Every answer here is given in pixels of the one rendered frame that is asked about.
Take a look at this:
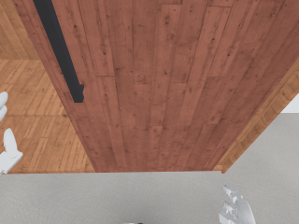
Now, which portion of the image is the handle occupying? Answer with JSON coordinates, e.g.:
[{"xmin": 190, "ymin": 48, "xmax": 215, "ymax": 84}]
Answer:
[{"xmin": 33, "ymin": 0, "xmax": 84, "ymax": 103}]

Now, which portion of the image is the wardrobe door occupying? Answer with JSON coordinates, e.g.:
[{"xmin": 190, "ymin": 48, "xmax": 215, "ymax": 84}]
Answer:
[
  {"xmin": 12, "ymin": 0, "xmax": 299, "ymax": 173},
  {"xmin": 217, "ymin": 58, "xmax": 299, "ymax": 165}
]

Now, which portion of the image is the left robot hand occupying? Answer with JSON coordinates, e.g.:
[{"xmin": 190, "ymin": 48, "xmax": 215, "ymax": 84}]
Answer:
[{"xmin": 0, "ymin": 91, "xmax": 22, "ymax": 175}]

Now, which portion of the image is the right robot hand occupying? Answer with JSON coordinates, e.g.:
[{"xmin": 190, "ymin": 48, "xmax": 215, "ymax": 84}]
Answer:
[{"xmin": 219, "ymin": 185, "xmax": 256, "ymax": 224}]

